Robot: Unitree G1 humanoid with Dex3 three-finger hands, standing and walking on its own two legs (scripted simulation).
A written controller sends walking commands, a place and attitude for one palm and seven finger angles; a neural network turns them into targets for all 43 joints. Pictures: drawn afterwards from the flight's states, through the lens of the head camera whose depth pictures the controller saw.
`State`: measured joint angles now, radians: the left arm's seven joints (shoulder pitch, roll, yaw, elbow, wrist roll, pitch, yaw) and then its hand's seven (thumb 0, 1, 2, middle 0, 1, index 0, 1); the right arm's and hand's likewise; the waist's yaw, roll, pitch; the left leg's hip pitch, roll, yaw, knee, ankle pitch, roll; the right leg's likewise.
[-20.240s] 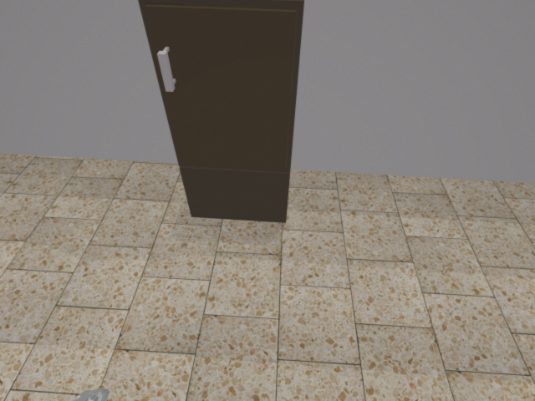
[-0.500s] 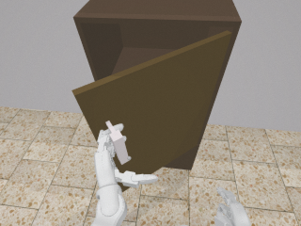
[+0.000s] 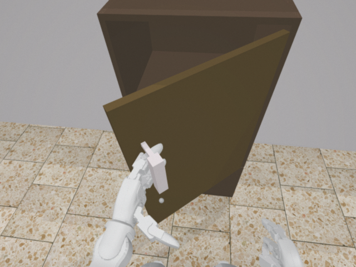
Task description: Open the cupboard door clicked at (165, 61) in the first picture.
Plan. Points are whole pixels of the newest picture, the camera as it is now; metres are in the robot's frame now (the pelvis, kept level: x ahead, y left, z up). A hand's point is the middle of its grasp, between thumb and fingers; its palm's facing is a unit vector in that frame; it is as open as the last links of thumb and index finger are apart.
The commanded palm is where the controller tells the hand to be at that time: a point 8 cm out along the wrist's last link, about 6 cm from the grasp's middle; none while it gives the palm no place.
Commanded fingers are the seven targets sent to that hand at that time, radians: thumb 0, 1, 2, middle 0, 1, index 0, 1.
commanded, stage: slide the hand sideways off the handle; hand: left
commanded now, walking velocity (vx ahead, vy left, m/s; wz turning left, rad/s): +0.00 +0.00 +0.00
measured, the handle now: (153, 167) +0.31 +0.08 +0.07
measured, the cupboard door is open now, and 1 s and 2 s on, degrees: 41 41 41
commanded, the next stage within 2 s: draw the hand back to the body in 0.92 s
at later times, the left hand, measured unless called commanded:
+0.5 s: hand (144, 213) +0.22 +0.08 +0.06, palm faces -0.09 -0.99 -0.04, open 16.1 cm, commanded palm +0.19 +0.15 +0.07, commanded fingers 0.00 -0.50 0.30 -0.15 -0.30 -0.15 -0.30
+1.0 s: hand (111, 230) +0.18 +0.14 +0.06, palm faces -0.05 -1.00 -0.06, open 16.2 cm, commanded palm +0.17 +0.19 +0.07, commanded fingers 0.00 -0.50 0.30 -0.15 -0.30 -0.15 -0.30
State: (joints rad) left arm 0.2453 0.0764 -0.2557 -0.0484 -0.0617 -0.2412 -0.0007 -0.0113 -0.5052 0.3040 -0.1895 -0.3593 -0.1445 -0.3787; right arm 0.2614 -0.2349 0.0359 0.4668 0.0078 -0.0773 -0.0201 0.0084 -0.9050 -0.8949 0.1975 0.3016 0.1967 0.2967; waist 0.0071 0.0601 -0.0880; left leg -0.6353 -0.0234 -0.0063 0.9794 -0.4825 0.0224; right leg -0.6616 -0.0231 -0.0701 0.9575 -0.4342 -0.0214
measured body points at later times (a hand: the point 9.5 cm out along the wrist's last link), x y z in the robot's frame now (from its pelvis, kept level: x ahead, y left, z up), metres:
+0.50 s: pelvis +0.02 -0.01 -0.01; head +0.06 -0.02 +0.44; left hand +0.21 +0.14 +0.07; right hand +0.20 -0.23 -0.08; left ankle +0.01 +0.10 -0.68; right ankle +0.03 -0.11 -0.68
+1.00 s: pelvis +0.01 -0.02 -0.02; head +0.05 -0.04 +0.43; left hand +0.18 +0.19 +0.07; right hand +0.20 -0.26 -0.08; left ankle +0.01 +0.10 -0.68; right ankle +0.03 -0.11 -0.68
